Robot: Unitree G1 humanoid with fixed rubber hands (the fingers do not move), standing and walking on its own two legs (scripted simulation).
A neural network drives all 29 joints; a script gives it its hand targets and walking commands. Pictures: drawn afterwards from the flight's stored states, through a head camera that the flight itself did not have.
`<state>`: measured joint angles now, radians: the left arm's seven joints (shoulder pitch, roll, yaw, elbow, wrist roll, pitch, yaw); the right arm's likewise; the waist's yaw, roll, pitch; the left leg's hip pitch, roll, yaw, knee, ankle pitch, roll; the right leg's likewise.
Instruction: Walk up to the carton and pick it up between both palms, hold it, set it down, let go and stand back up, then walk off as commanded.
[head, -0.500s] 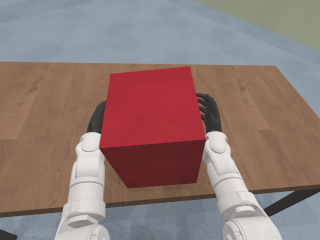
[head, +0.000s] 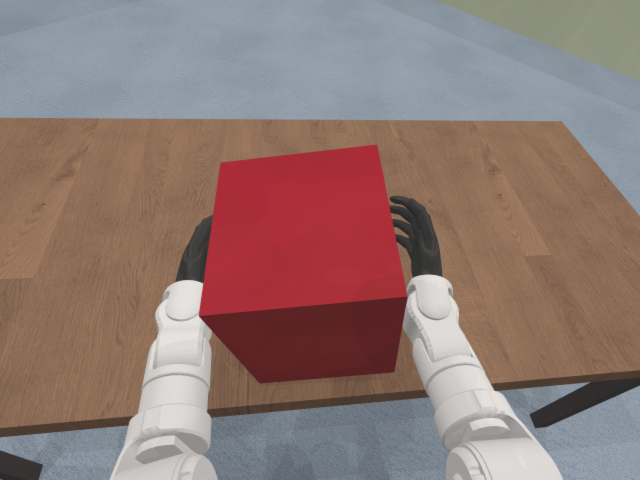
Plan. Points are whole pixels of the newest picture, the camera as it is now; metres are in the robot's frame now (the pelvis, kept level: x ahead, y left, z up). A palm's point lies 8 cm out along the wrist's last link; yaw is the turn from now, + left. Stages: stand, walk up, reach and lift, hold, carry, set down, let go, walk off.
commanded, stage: set down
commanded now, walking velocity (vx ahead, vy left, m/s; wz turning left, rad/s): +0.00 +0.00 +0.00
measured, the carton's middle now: (313, 274) +0.37 +0.01 +0.02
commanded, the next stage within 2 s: none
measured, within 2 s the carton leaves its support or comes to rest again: rests again in 1.76 s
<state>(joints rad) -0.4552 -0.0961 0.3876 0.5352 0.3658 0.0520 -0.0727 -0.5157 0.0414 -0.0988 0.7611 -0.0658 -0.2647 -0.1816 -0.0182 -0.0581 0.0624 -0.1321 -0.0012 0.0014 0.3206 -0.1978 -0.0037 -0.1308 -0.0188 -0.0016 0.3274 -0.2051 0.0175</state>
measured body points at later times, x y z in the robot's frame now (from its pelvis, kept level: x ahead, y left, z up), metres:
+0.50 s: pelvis +0.01 +0.00 +0.00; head +0.05 +0.02 +0.45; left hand +0.37 +0.16 +0.01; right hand +0.38 -0.13 +0.05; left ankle -0.02 +0.12 -0.75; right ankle -0.02 -0.13 -0.75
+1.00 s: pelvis +0.01 +0.00 +0.00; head +0.05 +0.02 +0.45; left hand +0.37 +0.15 +0.01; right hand +0.38 -0.14 +0.05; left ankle -0.02 +0.12 -0.75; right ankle -0.02 -0.13 -0.75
